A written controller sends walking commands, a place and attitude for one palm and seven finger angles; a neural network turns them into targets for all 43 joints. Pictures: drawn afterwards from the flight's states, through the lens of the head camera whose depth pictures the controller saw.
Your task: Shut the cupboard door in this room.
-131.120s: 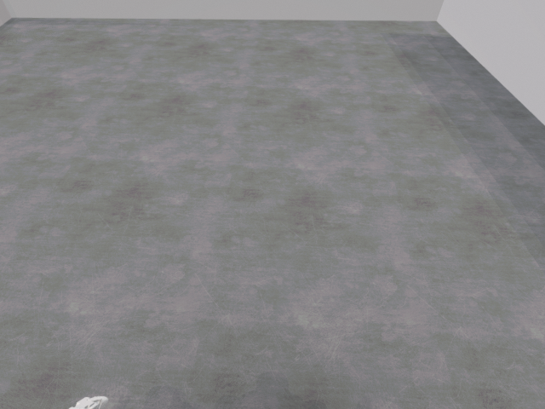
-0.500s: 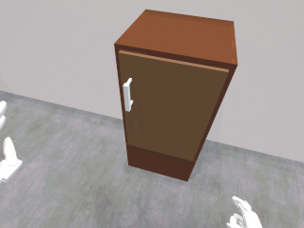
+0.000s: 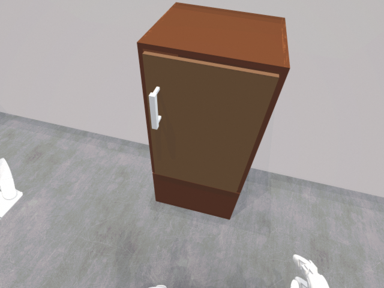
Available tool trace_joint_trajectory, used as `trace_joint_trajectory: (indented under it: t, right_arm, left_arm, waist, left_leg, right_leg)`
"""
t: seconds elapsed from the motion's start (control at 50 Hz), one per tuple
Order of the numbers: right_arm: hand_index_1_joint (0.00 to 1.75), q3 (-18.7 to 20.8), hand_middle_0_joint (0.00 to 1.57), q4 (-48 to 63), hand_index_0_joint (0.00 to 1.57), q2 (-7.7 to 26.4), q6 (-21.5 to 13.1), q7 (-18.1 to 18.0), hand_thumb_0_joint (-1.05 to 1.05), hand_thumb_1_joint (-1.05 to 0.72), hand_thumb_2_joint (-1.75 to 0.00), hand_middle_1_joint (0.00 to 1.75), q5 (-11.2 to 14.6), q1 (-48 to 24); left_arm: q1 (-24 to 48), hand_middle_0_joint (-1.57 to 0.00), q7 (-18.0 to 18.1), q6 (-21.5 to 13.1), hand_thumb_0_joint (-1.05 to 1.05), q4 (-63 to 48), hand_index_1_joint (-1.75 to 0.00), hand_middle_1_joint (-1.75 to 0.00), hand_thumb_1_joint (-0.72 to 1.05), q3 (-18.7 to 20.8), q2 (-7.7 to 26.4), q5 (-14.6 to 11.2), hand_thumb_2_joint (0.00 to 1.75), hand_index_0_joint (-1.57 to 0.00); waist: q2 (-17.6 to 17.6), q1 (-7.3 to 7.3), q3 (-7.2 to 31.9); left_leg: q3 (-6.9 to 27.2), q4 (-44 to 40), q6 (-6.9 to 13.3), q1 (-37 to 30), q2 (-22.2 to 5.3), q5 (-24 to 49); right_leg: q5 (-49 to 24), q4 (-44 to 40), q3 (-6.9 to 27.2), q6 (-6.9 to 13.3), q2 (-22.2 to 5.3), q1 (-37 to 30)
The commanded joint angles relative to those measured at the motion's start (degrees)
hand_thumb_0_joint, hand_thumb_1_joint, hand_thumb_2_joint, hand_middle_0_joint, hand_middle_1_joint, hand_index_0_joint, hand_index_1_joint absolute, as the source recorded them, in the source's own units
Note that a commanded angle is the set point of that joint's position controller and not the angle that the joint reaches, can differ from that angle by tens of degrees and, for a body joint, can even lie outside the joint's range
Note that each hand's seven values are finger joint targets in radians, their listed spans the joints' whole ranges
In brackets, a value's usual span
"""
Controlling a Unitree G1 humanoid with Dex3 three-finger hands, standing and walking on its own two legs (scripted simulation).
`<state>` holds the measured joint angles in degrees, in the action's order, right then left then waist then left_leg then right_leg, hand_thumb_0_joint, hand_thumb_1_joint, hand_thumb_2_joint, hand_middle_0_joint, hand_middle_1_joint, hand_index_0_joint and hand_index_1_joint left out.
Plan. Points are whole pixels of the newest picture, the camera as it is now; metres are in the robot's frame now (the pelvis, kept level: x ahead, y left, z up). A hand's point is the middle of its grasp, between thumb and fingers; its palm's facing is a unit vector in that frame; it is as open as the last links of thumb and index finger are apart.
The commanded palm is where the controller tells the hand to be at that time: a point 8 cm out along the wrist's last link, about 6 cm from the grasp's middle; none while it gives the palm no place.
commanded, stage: step back with the hand held close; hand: left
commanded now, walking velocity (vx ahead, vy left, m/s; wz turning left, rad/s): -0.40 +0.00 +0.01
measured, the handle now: (156, 108) +0.65 +0.15 -0.01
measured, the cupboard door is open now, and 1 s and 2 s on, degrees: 0 0 0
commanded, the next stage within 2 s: stop stepping back and stand still in 0.54 s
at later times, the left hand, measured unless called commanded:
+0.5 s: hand out of the picture +0.15 +0.28 +0.19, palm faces +0.44 -0.82 -0.37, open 7.4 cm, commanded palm +0.09 +0.31 +0.20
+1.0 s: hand out of the picture +0.05 +0.27 +0.18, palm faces +0.43 -0.83 -0.34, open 7.4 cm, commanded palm -0.03 +0.30 +0.20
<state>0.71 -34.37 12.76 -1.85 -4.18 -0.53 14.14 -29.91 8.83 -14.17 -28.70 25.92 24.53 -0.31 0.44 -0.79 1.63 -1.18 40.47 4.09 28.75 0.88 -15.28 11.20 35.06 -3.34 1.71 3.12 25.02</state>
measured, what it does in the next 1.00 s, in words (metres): walks backwards: right foot, then left foot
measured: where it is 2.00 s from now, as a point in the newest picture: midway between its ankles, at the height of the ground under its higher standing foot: outside the picture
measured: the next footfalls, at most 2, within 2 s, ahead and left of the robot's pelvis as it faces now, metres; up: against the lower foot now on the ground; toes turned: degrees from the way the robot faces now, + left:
right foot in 0.60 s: -0.18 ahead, -0.08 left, +0.00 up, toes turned +0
left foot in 0.80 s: -0.01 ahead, +0.09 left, +0.00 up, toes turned -2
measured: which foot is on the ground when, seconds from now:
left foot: down 0.00-0.66, up 0.68-0.78, down 0.80-1.00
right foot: down 0.00-0.20, up 0.22-0.58, down 0.60-1.00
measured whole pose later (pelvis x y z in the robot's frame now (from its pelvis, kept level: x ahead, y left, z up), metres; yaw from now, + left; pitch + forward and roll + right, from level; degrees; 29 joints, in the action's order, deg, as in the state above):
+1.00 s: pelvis -0.17 +0.00 +0.01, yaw -1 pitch -1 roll -1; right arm -0.2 -39.7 11.4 -5.4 -5.0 -0.2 19.1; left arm -27.8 9.2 -9.1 -24.0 23.8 21.6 -2.9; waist -2.4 -3.2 3.3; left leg -0.1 28.3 1.6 22.6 2.1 -6.2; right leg 26.3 32.7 1.1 0.9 2.6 8.5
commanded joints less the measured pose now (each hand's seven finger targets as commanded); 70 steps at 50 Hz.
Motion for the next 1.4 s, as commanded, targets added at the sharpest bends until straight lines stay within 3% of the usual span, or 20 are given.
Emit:
trace_joint_trajectory:
  t: [0.0,0.08,0.14,0.18,0.26,0.34,0.48,0.58,0.62,0.66,0.72,0.8,0.84,0.9,1.02,1.08,1.12,1.22,1.32,1.38]
  right_arm:
    - [0.30,3.02,0.20,8.41,0.20,7.17,-2.89,-0.11,0.00,-0.90,-0.90,0.30,0.12,-4.53]
    - [0.30,2.88,0.20,7.17,0.20,6.01,-1.49,0.44,0.00,-0.90,-0.90,0.30,0.47,-4.08]
    - [0.30,2.67,0.20,8.03,0.20,7.13,-1.14,-0.40,0.00,-0.90,-0.90,0.30,0.89,-5.11]
    - [0.30,2.72,0.20,8.63,0.20,8.65,-2.26,-1.41,0.00,-0.90,-0.90,0.30,0.54,-6.23]
    - [0.30,4.13,0.20,8.04,0.20,8.64,-5.11,-1.37,0.00,-0.90,-0.90,0.30,-0.25,-7.50]
    - [0.30,2.75,0.20,4.47,0.20,7.06,-7.34,-0.30,0.00,-0.90,-0.90,0.30,-0.81,-5.90]
    - [0.30,3.08,0.20,2.19,0.20,6.53,-7.99,1.50,0.00,-0.90,-0.90,0.30,-0.96,-5.63]
    - [0.30,2.10,0.20,7.86,0.20,5.26,-5.20,2.45,0.00,-0.90,-0.90,0.30,-0.53,-10.46]
    - [0.30,1.96,0.20,8.61,0.20,4.03,-3.90,1.56,0.00,-0.90,-0.90,0.30,1.56,-9.58]
    - [0.30,2.00,0.20,7.87,0.20,5.43,-3.50,0.14,0.00,-0.90,-0.90,0.30,0.24,-9.23]
    - [0.30,0.16,0.20,6.60,0.20,5.23,-2.21,-0.88,0.00,-0.90,-0.90,0.30,0.44,-5.94]
    - [0.30,1.63,0.20,6.01,0.20,7.70,-5.36,-2.15,0.00,-0.90,-0.90,0.30,2.10,-5.23]
    - [0.30,1.25,0.20,5.53,0.20,7.24,-5.59,-1.78,0.00,-0.90,-0.90,0.30,1.53,-4.63]
    - [0.30,0.98,0.20,6.08,0.20,7.19,-7.87,-1.66,0.00,-0.90,-0.90,0.30,0.82,-6.09]
    - [0.30,1.46,0.20,6.39,0.20,5.17,-7.75,0.26,0.00,-0.90,-0.90,0.30,0.10,-4.84]
    - [0.30,2.47,0.20,5.13,0.20,5.02,-5.07,0.19,0.00,-0.90,-0.90,0.30,-0.28,-2.43]
    - [0.30,1.83,0.20,5.31,0.20,5.48,-4.29,0.18,0.00,-0.90,-0.90,0.30,0.51,-2.91]
    - [0.30,1.71,0.20,4.44,0.20,6.64,-5.67,-1.47,0.00,-0.90,-0.90,0.30,0.97,-3.97]
    - [0.30,0.78,0.20,5.97,0.20,6.12,-7.47,-1.72,0.00,-0.90,-0.90,0.30,0.52,-6.06]
    - [0.30,0.71,0.20,5.95,0.20,5.10,-8.61,-0.98,0.00,-0.90,-0.90,0.30,-0.24,-6.33]
  left_arm:
    - [3.04,-0.20,2.19,-2.96,0.00,-10.88,-0.30,-0.30,0.90,6.00,10.77,-1.06,0.90,-0.20]
    - [1.09,-0.20,3.59,-2.72,0.00,-12.05,-0.30,-0.30,0.90,6.00,12.12,-1.88,0.90,-0.20]
    - [-0.24,-0.20,3.76,-3.18,0.00,-14.39,-0.30,-0.30,0.90,6.60,12.93,-1.86,0.90,-0.20]
    - [-1.34,-0.20,3.40,-3.65,0.00,-15.14,-0.30,-0.30,0.90,8.74,12.86,-1.16,0.90,-0.20]
    - [-0.40,-0.20,1.40,-3.40,0.00,-13.93,-0.30,-0.30,0.90,9.60,12.51,-1.71,0.90,-0.20]
    - [-0.14,-0.20,0.47,-3.28,0.00,-13.68,-0.30,-0.30,0.90,4.53,9.06,-3.49,0.90,-0.20]
    - [5.37,-0.20,-1.12,-4.46,0.00,-18.15,-0.30,-0.30,0.90,4.56,11.38,-3.73,0.90,-0.20]
    - [-2.94,-0.20,-2.73,-4.02,0.00,-20.61,-0.30,-0.30,0.90,12.80,16.33,-6.30,0.90,-0.20]
    - [-4.83,-0.20,-2.50,-4.44,0.00,-18.79,-0.30,-0.30,0.90,12.81,16.54,-6.81,0.90,-0.20]
    - [-8.81,-0.20,-0.81,-2.04,0.00,-13.95,-0.30,-0.30,0.90,16.93,19.17,-6.10,0.90,-0.20]
    - [2.09,-0.20,0.74,1.62,0.00,-8.33,-0.30,-0.30,0.90,7.12,12.02,-4.21,0.90,-0.20]
    - [11.69,-0.20,1.16,2.05,0.00,-0.19,-0.30,-0.30,0.90,0.89,9.47,-2.17,0.90,-0.20]
    - [11.50,-0.20,0.78,0.72,0.00,-5.62,-0.30,-0.30,0.90,-0.01,8.90,-2.29,0.90,-0.20]
    - [12.07,-0.20,1.11,-0.91,0.00,-13.86,-0.30,-0.30,0.90,2.68,10.64,-2.21,0.90,-0.20]
    - [-7.39,-0.20,0.86,-0.68,0.00,-14.23,-0.30,-0.30,0.90,9.18,12.98,-3.21,0.90,-0.20]
    - [-8.13,-0.20,1.47,0.58,0.00,-10.07,-0.30,-0.30,0.90,9.00,11.27,-4.41,0.90,-0.20]
    - [-0.42,-0.20,2.35,0.70,0.00,-7.40,-0.30,-0.30,0.90,6.91,10.10,-3.71,0.90,-0.20]
    - [13.00,-0.20,2.03,1.50,0.00,-1.19,-0.30,-0.30,0.90,-0.68,7.24,-1.64,0.90,-0.20]
    - [12.13,-0.20,1.45,-0.17,0.00,-12.56,-0.30,-0.30,0.90,2.86,9.64,-1.71,0.90,-0.20]
    - [8.65,-0.20,1.65,-1.41,0.00,-17.40,-0.30,-0.30,0.90,5.48,11.09,-1.55,0.90,-0.20]
  waist:
    - [-2.93,-0.63,3.30]
    - [-4.77,-1.40,6.19]
    - [3.37,-1.50,4.26]
    - [14.78,-0.71,4.03]
    - [10.89,0.80,6.82]
    - [9.18,0.46,7.20]
    - [12.79,0.82,22.05]
    - [12.34,2.22,19.89]
    - [-7.67,0.79,12.74]
    - [-5.21,0.73,6.77]
    - [3.31,-2.27,-2.62]
    - [-7.16,-1.26,-9.45]
    - [0.86,-2.04,-7.06]
    - [13.93,-0.36,-2.70]
    - [8.63,0.58,7.22]
    - [-6.62,-0.50,3.51]
    - [-8.30,-0.94,-2.94]
    - [-1.85,-1.32,-7.02]
    - [13.15,-0.78,-4.19]
    - [12.83,0.56,0.21]
  left_leg:
    - [8.44,-8.18,-1.58,10.15,-3.68,-15.30]
    - [4.98,-1.53,-3.09,-3.73,-1.38,-7.10]
    - [9.98,-13.34,-1.10,-0.99,-4.81,-11.76]
    - [20.99,-30.93,2.40,15.56,-14.07,-24.33]
    - [21.80,-30.66,4.05,13.10,-18.38,-22.47]
    - [19.46,-31.29,1.13,-6.78,-16.00,-9.25]
    - [9.53,-19.50,-2.61,-38.12,-13.21,40.26]
    - [5.30,-21.56,-4.88,-19.26,-11.25,12.65]
    - [0.51,-1.48,-6.74,-21.33,-2.53,1.96]
    - [3.07,13.15,-6.79,-15.26,-1.54,-2.41]
    - [4.27,0.75,-5.27,-8.90,-4.04,1.77]
    - [4.05,-5.11,-3.03,-10.52,-4.12,1.46]
    - [8.74,-12.32,-2.97,-14.08,-5.27,-3.10]
    - [25.33,-36.64,-2.54,-4.74,-11.01,-28.99]
    - [5.68,-23.58,-6.02,-4.39,-3.73,-15.15]
    - [1.61,4.54,-5.96,-6.76,-0.80,-4.73]
    - [3.46,12.50,-4.98,3.73,-3.49,-3.68]
    - [0.66,-7.55,-2.09,-13.24,-3.26,-7.18]
    - [25.82,-33.26,2.49,-5.51,-15.55,-31.50]
    - [16.65,-29.60,0.84,-4.86,-12.92,-21.46]
  right_leg:
    - [11.80,-12.61,18.95,2.36,-12.02,-10.50]
    - [12.73,-18.81,15.97,4.21,-16.73,-1.09]
    - [14.67,-13.81,8.34,0.35,-8.66,-2.45]
    - [7.40,3.37,3.46,-2.30,1.01,-19.84]
    - [9.05,13.49,6.03,-2.16,3.36,-22.36]
    - [17.80,2.31,4.68,-1.53,2.55,-10.20]
    - [10.71,-10.99,3.08,-1.98,2.97,-5.67]
    - [9.01,-16.66,2.01,0.22,0.26,-16.08]
    - [3.13,-22.56,11.82,2.51,-13.73,0.60]
    - [7.36,-20.54,17.26,8.73,-20.13,8.80]
    - [6.38,-15.69,11.39,4.27,-15.18,2.29]
    - [7.94,-18.93,12.27,1.71,-12.57,0.04]
    - [16.28,-13.34,5.79,1.12,-8.63,0.83]
    - [17.04,0.59,2.74,-1.60,1.36,-12.26]
    - [16.23,-13.08,2.12,1.70,-1.23,-22.10]
    - [30.49,-22.96,20.49,10.05,-15.64,-5.82]
    - [28.51,-23.82,24.46,11.79,-20.70,-6.56]
    - [25.96,-13.42,10.45,4.26,-11.40,2.21]
    - [14.87,8.36,2.91,-1.90,-1.07,-5.91]
    - [10.64,-1.44,2.75,-1.37,-2.00,-14.28]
